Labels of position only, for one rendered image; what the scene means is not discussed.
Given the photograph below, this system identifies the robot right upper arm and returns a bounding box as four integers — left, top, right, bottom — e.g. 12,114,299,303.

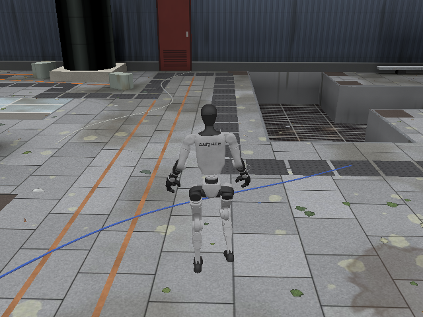
223,132,243,168

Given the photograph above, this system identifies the humanoid robot head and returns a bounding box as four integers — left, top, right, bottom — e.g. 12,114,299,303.
198,104,221,136

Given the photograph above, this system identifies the right robot thigh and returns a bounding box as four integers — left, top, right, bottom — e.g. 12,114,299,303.
219,183,234,220

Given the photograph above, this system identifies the robot left forearm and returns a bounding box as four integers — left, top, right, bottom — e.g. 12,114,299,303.
168,160,182,182

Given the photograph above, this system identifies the left robot hand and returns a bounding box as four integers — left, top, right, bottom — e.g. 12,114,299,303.
166,178,180,193

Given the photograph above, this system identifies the robot left upper arm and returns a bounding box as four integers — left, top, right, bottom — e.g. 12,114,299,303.
176,133,196,170

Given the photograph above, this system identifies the right robot hand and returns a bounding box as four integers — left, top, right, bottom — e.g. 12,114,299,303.
235,176,250,188

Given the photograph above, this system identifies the robot right forearm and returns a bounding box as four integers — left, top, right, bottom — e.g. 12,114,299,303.
236,158,249,178

